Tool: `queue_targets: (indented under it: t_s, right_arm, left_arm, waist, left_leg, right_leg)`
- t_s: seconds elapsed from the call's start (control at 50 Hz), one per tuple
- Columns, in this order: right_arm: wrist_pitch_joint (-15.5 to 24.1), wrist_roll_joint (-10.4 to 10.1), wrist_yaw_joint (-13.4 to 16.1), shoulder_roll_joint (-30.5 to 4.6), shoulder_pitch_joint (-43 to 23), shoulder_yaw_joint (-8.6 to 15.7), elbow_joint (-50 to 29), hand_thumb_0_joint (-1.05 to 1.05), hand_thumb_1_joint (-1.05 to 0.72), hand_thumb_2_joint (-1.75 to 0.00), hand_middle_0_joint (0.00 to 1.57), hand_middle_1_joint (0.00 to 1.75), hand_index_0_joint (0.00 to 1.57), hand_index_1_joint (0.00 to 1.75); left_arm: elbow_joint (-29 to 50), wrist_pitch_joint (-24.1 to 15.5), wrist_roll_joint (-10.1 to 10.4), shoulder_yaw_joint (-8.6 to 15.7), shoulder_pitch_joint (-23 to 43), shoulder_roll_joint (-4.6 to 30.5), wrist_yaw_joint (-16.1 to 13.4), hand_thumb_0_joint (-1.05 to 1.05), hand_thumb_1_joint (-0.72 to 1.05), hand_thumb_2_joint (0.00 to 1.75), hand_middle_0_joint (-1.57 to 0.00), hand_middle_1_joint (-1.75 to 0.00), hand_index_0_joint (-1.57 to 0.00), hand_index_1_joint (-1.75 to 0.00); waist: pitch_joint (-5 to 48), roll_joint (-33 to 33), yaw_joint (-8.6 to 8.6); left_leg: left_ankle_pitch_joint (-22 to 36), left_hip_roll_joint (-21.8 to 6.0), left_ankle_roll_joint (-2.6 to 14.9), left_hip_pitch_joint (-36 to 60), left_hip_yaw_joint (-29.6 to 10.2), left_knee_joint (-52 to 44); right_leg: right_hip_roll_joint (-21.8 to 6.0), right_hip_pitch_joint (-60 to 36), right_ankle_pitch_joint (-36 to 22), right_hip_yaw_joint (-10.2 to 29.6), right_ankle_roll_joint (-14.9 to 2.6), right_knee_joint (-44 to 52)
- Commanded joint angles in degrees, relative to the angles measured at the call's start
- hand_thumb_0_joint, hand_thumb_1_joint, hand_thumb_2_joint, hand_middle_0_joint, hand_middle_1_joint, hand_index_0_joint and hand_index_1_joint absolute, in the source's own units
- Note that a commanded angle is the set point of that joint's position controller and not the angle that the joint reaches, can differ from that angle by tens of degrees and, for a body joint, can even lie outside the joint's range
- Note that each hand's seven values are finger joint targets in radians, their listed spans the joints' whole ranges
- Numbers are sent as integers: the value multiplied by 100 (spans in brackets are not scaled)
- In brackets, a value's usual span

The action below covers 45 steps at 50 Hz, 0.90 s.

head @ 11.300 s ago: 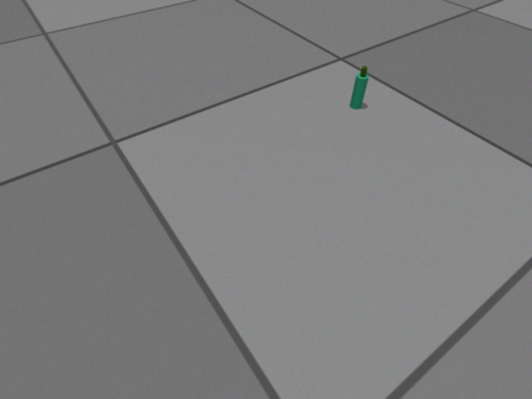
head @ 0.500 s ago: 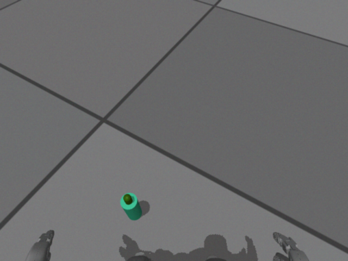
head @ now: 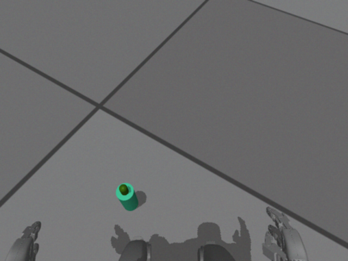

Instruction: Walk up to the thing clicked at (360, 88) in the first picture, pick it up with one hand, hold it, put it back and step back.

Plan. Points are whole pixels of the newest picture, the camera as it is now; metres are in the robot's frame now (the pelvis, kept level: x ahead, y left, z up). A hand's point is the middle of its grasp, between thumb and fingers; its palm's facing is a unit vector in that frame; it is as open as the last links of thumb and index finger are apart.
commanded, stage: go down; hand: left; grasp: from the side
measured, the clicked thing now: (127, 196) +0.40 +0.20 -0.55
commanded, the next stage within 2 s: approach in 1.94 s
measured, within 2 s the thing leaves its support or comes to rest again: neither
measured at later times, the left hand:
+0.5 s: hand (52, 218) +0.25 +0.34 -0.19, palm faces +0.12 -0.97 -0.19, open 17.6 cm
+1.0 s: hand (52, 206) +0.29 +0.37 -0.24, palm faces +0.13 -0.98 -0.12, open 17.6 cm
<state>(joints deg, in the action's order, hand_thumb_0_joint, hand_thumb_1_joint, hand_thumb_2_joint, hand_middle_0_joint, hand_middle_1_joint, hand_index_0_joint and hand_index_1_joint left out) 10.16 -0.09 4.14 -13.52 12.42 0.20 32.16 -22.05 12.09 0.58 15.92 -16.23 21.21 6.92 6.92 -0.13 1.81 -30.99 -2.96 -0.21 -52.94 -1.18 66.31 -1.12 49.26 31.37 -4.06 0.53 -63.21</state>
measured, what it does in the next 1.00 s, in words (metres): lowers itself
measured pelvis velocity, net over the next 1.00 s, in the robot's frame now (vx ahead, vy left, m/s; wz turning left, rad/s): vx -0.08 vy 0.00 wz -0.07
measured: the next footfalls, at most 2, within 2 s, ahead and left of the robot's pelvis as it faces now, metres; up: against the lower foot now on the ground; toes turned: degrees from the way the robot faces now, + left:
none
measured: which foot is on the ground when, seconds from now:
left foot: down 0.00-1.00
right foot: down 0.00-1.00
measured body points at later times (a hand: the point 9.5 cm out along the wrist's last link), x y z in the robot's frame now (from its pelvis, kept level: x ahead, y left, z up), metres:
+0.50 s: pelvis -0.05 +0.00 -0.12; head +0.12 +0.03 +0.29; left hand +0.24 +0.39 -0.17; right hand +0.11 -0.27 -0.23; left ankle +0.01 +0.12 -0.65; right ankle -0.01 -0.13 -0.65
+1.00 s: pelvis -0.08 +0.00 -0.21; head +0.13 +0.04 +0.19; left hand +0.28 +0.42 -0.23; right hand +0.07 -0.28 -0.31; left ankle +0.01 +0.12 -0.65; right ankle -0.01 -0.13 -0.65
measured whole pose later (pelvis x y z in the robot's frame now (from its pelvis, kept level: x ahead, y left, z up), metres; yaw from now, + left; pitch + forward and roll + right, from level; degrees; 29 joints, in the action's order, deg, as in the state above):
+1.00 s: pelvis -0.08 +0.00 -0.21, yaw -4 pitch +34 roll -6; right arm 10.7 1.4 3.0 -18.9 6.5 -3.6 38.4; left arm -57.5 -18.8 9.4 42.2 23.9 43.7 36.2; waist 8.9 1.1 3.4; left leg -38.5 -3.7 -0.1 -107.3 -4.6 111.9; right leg -0.8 103.0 39.4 -4.9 -0.3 -108.9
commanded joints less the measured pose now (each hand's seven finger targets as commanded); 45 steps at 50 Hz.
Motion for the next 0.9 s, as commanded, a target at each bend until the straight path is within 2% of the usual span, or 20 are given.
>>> queue_targets:
  t_s: [0.0,0.02,0.06,0.12,0.14,0.2,0.24,0.28,0.32,0.38,0.44,0.46,0.48,0.5,0.58,0.66,0.74,0.76,0.8,0.88]
  right_arm:
    - [313,4,77,-878,48,448,-793,0,-92,-90,20,30,20,30]
    - [306,3,60,-888,30,455,-777,0,-91,-90,20,30,20,30]
    - [313,9,52,-920,2,445,-768,0,-91,-90,20,30,20,30]
    - [387,26,24,-953,-85,419,-619,0,-94,-91,20,30,20,30]
    - [422,30,15,-988,-134,422,-573,0,-94,-91,20,30,20,30]
    - [526,36,22,-1091,-103,470,-574,0,-95,-91,20,30,20,30]
    - [560,28,21,-1181,-40,477,-489,0,-93,-90,20,30,20,30]
    - [546,28,22,-1274,19,472,-409,0,-91,-90,20,30,20,30]
    - [505,11,20,-1362,32,441,-317,0,-89,-90,20,30,20,30]
    - [432,9,6,-1450,61,394,-202,0,-89,-90,20,30,20,30]
    - [354,21,4,-1471,67,381,-97,0,-89,-90,20,30,20,30]
    - [335,12,2,-1486,-7,361,-131,0,-90,-90,20,30,20,30]
    - [325,27,-5,-1495,15,366,-74,0,-90,-90,20,30,20,30]
    - [310,29,-17,-1472,5,328,-48,0,-90,-90,20,30,20,30]
    - [316,72,-38,-1466,-44,299,22,0,-90,-90,20,30,20,30]
    - [352,99,-9,-1577,-23,276,79,0,-90,-90,20,30,20,30]
    - [325,134,3,-1669,55,232,184,0,-91,-90,20,30,20,30]
    - [318,134,-4,-1665,73,166,161,0,-91,-90,20,30,20,30]
    - [279,126,3,-1664,50,143,184,0,-91,-91,20,30,20,30]
    - [243,120,13,-1749,62,100,219,0,-92,-91,20,30,20,30]
  left_arm:
    - [869,-442,71,737,-411,1211,108,0,-55,2,-8,-3,-7,-4]
    - [806,-476,95,777,-445,1245,131,0,-56,2,-8,-3,-7,-5]
    - [700,-593,127,814,-44,1312,190,0,-55,1,-8,-3,-7,-4]
    - [61,-1022,213,1113,837,1589,299,0,-56,2,-8,-4,-7,-4]
    - [-123,-1230,256,1221,1143,1724,388,0,-58,2,-7,-4,-7,-5]
    - [-228,-1940,453,1409,1885,1995,787,0,-59,0,-7,-2,-7,-2]
    - [-493,-2269,570,1468,1890,2100,1115,0,-60,0,-7,-3,-6,-3]
    - [-637,-2475,625,1578,2151,2356,1356,0,-59,0,-6,-3,-6,-4]
    - [-836,-2617,713,1887,2527,2735,1515,0,-61,0,-7,-3,-6,-4]
    - [-1335,-2730,795,2213,2563,3005,1683,0,-60,1,-7,-3,-6,-4]
    - [-1539,-2779,822,2327,2716,3094,1851,0,-58,3,-7,-4,-6,-5]
    - [-2102,-2743,826,2421,2275,3050,1910,0,-61,3,-7,-4,-5,-5]
    - [-1812,-2829,864,2467,2782,3207,1972,0,-58,4,-6,-4,-5,-5]
    - [-2277,-2845,883,2524,2636,3210,2042,0,-59,4,-6,-4,-5,-5]
    - [-2271,-3247,985,2652,3588,3423,2274,0,-59,4,-6,-5,-5,-6]
    - [-2277,-3584,973,2727,4326,3788,2512,0,-55,3,-6,-4,-5,-5]
    - [-2393,-3606,996,2780,4619,3976,2758,0,-57,2,-7,-4,-5,-4]
    - [-2680,-3559,988,3009,4418,4201,2751,0,-57,2,-7,-4,-6,-4]
    - [-2715,-3514,1024,2985,4431,4299,2813,0,-59,2,-7,-3,-6,-4]
    - [-2628,-3436,1060,3192,4468,4614,2894,0,-57,2,-7,-2,-5,-3]
  waist:
    - [1583,-607,-120]
    - [1645,-589,-140]
    - [1529,-526,-7]
    - [1227,-215,80]
    - [1124,-306,37]
    - [1658,-579,52]
    - [1956,-753,-6]
    - [2358,-886,-42]
    - [2706,-1023,-180]
    - [2976,-985,-299]
    - [3206,-897,-368]
    - [3162,-737,-365]
    - [3181,-731,-313]
    - [3116,-559,-313]
    - [2915,-440,-130]
    - [3067,-836,-29]
    - [3388,-1191,-103]
    - [3361,-1055,-150]
    - [3414,-988,-211]
    - [3644,-1186,-299]
  left_leg:
    - [2395,157,78,1114,-61,-642]
    - [2415,158,74,1081,-80,-624]
    - [2302,141,98,864,-85,-422]
    - [1648,151,181,13,-50,120]
    - [1198,168,170,-370,-36,265]
    - [614,179,146,-682,-65,615]
    - [435,147,101,-771,-176,740]
    - [380,110,60,-713,-282,839]
    - [590,90,41,-712,-343,1028]
    - [898,93,52,-831,-420,1267]
    - [1271,114,83,-878,-394,1489]
    - [1384,112,108,-980,-384,1591]
    - [1466,136,129,-1241,-336,1778]
    - [1430,139,167,-1436,-301,1925]
    - [842,120,207,-2122,-281,2307]
    - [269,70,140,-2108,-425,2380]
    - [134,62,104,-2073,-445,2525]
    - [168,65,108,-2231,-460,2561]
    - [89,76,128,-2436,-364,2664]
    - [548,71,118,-2326,-397,2857]
  right_leg:
    - [151,-472,-2000,119,-173,440]
    - [146,-423,-1958,115,-182,401]
    - [153,-160,-1917,134,-164,288]
    - [123,492,-1503,198,-131,-98]
    - [115,836,-1091,213,-151,-301]
    - [109,1419,-548,271,-193,-811]
    - [85,1723,-350,320,-199,-1073]
    - [85,1959,-258,327,-215,-1265]
    - [91,2227,-356,287,-232,-1530]
    - [120,2490,-527,166,-263,-1847]
    - [138,2513,-752,157,-291,-1967]
    - [151,2581,-848,116,-291,-2055]
    - [144,2591,-947,132,-284,-2130]
    - [143,2639,-927,163,-273,-2171]
    - [146,3009,-518,212,-248,-2413]
    - [163,3656,-74,164,-284,-2744]
    - [160,3951,47,130,-310,-2950]
    - [162,3895,14,92,-303,-3020]
    - [164,3781,86,166,-289,-2981]
    - [176,3963,-215,43,-324,-3320]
